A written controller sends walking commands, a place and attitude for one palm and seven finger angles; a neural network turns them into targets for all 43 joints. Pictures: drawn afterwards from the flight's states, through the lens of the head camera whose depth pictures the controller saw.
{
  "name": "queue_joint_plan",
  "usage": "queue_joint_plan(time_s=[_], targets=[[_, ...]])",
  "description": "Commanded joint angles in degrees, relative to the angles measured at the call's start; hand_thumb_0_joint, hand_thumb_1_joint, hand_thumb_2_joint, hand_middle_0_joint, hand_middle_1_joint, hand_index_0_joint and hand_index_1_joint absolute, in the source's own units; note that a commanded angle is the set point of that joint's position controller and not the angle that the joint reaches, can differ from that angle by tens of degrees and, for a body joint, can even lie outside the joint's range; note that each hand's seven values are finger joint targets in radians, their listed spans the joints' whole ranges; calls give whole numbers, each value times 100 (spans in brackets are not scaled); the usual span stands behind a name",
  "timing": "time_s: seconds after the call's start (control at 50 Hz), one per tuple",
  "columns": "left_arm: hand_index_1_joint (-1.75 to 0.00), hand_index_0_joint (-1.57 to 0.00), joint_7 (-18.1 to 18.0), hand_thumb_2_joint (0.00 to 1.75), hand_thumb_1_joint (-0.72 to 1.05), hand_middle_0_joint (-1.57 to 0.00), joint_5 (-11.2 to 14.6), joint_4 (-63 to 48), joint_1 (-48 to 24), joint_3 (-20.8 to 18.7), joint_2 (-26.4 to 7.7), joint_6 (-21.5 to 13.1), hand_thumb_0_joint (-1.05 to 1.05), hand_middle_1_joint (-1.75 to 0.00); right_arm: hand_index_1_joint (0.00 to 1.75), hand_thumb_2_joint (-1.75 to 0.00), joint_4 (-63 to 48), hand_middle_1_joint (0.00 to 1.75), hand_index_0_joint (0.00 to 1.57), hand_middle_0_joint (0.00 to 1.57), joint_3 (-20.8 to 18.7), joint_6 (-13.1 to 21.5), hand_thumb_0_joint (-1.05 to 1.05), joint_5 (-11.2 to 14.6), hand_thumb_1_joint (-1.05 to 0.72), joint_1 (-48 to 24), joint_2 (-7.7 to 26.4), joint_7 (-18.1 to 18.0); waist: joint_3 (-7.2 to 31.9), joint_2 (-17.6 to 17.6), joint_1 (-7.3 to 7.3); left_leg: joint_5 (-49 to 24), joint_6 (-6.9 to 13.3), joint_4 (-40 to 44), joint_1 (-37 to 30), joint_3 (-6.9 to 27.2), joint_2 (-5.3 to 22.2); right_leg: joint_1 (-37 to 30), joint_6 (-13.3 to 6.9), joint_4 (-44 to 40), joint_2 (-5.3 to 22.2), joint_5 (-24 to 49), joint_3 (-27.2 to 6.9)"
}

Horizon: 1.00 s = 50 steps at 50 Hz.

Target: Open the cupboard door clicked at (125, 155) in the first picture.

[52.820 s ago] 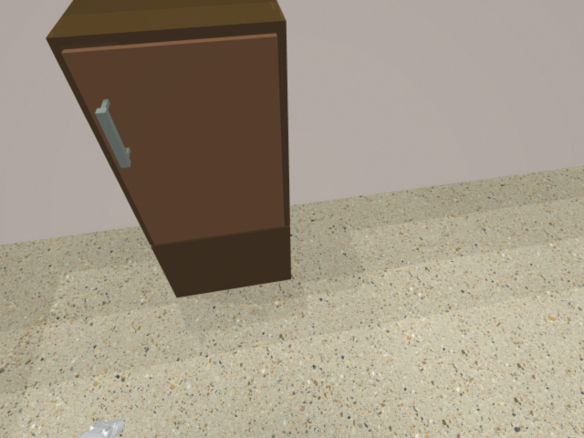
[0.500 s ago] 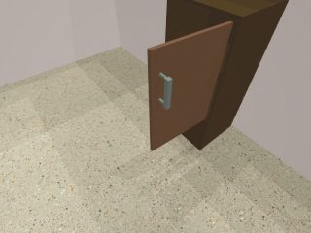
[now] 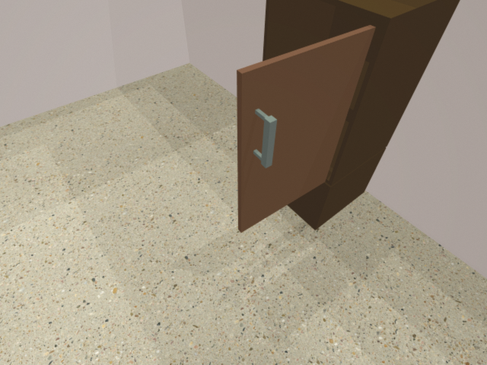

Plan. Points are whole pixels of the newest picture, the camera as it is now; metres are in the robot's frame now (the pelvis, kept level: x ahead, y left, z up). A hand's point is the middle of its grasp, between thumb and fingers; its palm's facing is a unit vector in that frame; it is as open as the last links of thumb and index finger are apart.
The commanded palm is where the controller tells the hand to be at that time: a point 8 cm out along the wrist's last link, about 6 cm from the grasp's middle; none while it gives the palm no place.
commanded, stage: look to check the result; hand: left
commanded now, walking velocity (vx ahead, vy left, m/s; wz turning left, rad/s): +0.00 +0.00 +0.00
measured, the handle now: (263, 138) +0.60 -0.01 +0.01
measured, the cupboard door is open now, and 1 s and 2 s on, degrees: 87 87 87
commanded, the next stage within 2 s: stand and wait in 0.20 s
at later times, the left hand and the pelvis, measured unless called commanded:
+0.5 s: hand out of the picture +0.00 +0.16 -0.18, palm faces +0.04 -0.99 -0.16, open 7.4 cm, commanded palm none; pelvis +0.01 +0.00 +0.00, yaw +0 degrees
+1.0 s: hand out of the picture +0.00 +0.16 -0.18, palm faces +0.04 -0.99 -0.16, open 7.4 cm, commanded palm none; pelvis +0.02 +0.01 +0.00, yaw +0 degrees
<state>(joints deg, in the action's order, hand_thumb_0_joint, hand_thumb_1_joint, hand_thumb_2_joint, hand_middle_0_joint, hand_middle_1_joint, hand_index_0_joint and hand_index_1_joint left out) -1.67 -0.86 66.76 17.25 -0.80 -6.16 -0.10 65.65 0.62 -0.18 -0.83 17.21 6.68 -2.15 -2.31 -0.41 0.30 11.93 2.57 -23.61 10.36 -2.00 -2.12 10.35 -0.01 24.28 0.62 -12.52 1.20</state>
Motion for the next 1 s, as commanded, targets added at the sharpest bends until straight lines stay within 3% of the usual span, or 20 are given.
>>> queue_joint_plan(time_s=[0.0,0.2,0.32,0.56,0.98], targets=[[-30,-20,-55,90,90,-20,17,-85,400,-60,-531,-74,0,-30,30,-90,-50,30,20,20,-96,76,0,-23,-90,406,469,-33,-304,-15,13,-121,-17,595,184,662,700,162,-165,-481,476,199,-431],[-30,-20,-57,90,90,-20,23,-91,375,-54,-547,-94,0,-30,30,-90,-31,30,20,20,-89,101,0,-20,-90,347,487,-35,-220,91,11,-520,-15,551,35,642,704,72,-148,-498,512,408,-422],[-30,-20,-55,90,90,-20,24,-99,348,-54,-569,-87,0,-30,30,-90,-13,30,20,20,-76,99,0,-21,-90,310,506,-37,-284,-31,8,-452,-26,603,60,660,702,43,-150,-530,505,372,-432],[-30,-20,-55,90,90,-20,26,-102,342,-54,-624,-102,0,-30,30,-90,2,30,20,20,-79,114,0,-5,-90,303,570,-39,-195,105,-13,-714,-18,571,-45,649,714,-69,-138,-549,511,524,-395],[-30,-20,-47,90,90,-20,22,-67,308,-50,-626,-85,0,-30,30,-90,14,30,20,20,-74,137,0,-7,-90,289,598,-50,-188,28,-2,-715,-17,654,-97,689,722,-95,-118,-536,530,469,-372]])
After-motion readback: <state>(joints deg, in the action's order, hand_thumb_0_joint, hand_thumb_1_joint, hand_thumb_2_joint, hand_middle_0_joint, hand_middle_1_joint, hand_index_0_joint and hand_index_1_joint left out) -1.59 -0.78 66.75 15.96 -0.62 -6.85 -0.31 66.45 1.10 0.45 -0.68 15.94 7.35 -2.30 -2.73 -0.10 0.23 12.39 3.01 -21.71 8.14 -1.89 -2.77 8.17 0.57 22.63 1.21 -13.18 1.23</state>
